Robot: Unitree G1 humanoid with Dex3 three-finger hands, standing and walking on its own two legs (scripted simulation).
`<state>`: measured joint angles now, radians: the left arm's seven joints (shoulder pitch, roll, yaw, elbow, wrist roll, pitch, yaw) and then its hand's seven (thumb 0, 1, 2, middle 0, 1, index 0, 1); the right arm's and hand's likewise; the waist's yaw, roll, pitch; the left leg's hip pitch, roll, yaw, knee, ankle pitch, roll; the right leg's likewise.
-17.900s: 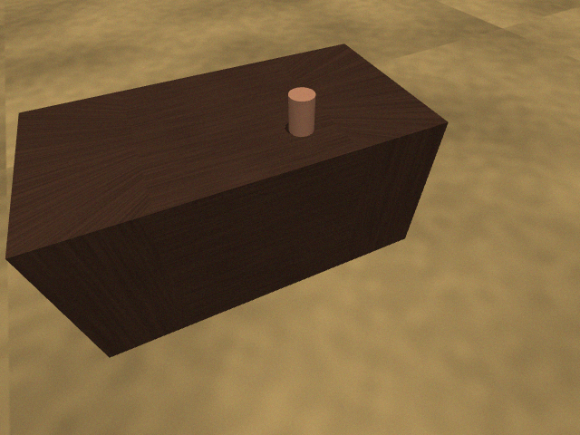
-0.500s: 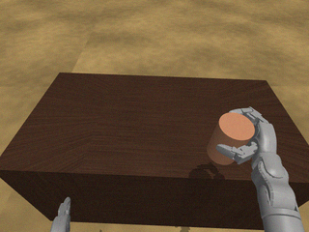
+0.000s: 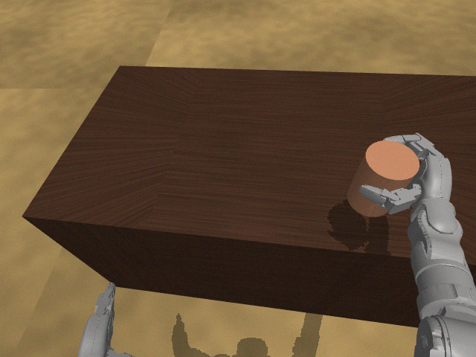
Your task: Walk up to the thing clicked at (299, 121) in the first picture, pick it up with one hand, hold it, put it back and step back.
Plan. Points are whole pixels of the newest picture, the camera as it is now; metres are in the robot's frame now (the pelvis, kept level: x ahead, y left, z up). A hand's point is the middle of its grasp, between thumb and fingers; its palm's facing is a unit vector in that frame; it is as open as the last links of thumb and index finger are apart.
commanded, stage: crouch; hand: right
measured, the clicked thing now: (379, 180) +0.43 -0.19 +0.04
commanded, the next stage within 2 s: lower in 0.70 s
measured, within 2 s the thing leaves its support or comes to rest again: rests again in 1.60 s
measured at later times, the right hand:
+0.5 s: hand (386, 164) +0.48 -0.21 +0.02, palm faces +0.17 +0.99 +0.01, open 11.2 cm
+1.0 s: hand (379, 165) +0.50 -0.21 -0.01, palm faces +0.18 +0.98 +0.01, open 11.2 cm
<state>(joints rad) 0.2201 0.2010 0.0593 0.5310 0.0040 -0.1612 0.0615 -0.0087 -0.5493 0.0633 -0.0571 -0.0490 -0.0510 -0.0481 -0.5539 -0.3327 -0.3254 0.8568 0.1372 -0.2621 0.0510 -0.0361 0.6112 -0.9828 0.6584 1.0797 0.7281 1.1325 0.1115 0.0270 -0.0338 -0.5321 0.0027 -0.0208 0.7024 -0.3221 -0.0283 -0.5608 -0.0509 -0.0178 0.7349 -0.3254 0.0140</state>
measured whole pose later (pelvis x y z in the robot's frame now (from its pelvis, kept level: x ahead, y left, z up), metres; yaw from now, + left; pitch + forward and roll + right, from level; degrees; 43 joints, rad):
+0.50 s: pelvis -0.01 -0.01 -0.03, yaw +1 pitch +17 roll +2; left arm 0.31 0.23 0.05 0.28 0.04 -0.14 0.02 -0.01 -0.53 0.05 -0.06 -0.06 -0.06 -0.05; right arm -0.77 -0.44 -0.41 1.12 0.06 -0.37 0.07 -0.04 0.61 -0.99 0.66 1.08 0.72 1.14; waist 0.18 0.02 -0.10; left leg -0.80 0.00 -0.02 0.90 -0.39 -0.04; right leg -0.85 -0.06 0.00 0.97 -0.41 0.00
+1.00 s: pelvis -0.01 +0.00 -0.05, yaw +0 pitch +21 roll +3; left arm 0.34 0.24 0.02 0.12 0.06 -0.11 0.01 -0.01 -0.54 0.05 -0.06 -0.05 -0.05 -0.04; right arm -0.85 -0.53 -0.48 1.23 0.02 -0.39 0.09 -0.04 0.61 -0.99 0.65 1.09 0.72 1.14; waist 0.23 0.01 -0.12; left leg -0.95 -0.02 0.01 1.02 -0.44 -0.03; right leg -1.00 -0.07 0.02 1.09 -0.45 0.01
